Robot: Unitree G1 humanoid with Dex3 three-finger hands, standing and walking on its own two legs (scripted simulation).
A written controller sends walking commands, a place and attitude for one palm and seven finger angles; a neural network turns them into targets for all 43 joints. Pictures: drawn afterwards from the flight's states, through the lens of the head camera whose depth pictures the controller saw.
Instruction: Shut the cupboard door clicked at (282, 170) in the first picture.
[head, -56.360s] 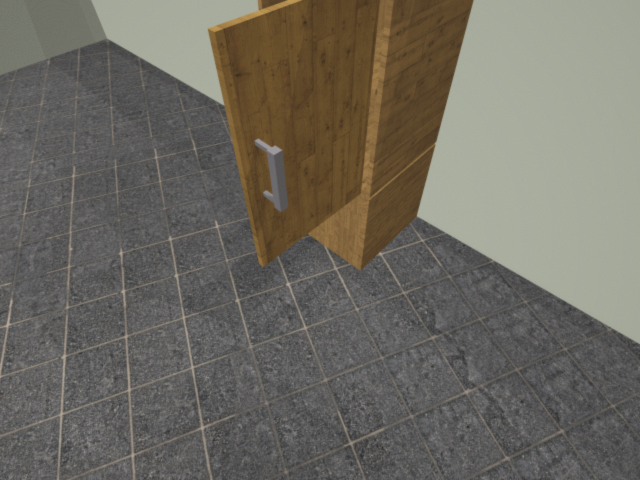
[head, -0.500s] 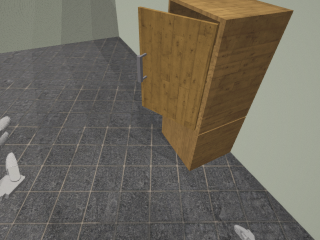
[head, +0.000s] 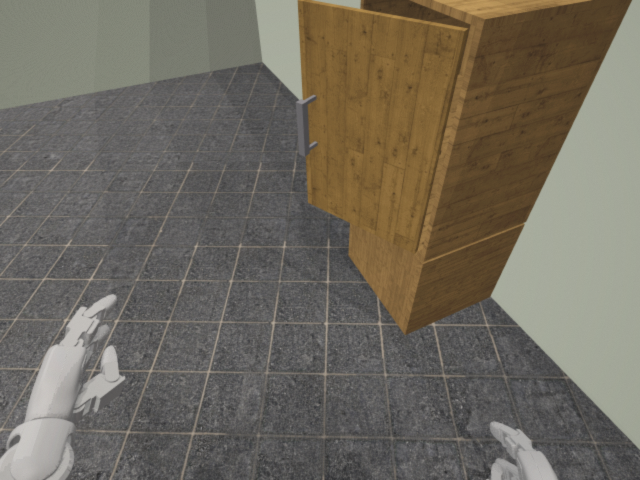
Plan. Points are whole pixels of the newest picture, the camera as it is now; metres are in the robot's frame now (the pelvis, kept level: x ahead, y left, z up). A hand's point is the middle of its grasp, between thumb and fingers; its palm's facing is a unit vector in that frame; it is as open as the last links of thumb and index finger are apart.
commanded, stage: let the arm hang, fingers relaxed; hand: left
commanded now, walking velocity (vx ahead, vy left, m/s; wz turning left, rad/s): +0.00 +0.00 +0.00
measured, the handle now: (308, 125) +0.98 +0.12 -0.03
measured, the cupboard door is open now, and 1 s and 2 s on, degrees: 28 28 28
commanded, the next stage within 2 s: look to check the result in 1.00 s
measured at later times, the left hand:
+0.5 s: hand out of the picture -0.11 +0.20 -0.16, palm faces +0.03 -0.98 -0.20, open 7.3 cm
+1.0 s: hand out of the picture +0.00 +0.21 -0.16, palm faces +0.00 -0.97 -0.24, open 7.4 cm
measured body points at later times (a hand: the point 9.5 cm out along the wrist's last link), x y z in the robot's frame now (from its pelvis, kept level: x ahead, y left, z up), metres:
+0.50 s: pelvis -0.02 +0.01 +0.01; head -0.01 +0.03 +0.46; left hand -0.11 +0.25 -0.15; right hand -0.04 -0.23 -0.14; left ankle +0.04 +0.09 -0.73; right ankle -0.05 -0.11 -0.73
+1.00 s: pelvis -0.02 +0.00 +0.01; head -0.03 +0.01 +0.46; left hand +0.00 +0.26 -0.14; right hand +0.01 -0.27 -0.13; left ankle +0.04 +0.09 -0.73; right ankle -0.05 -0.11 -0.73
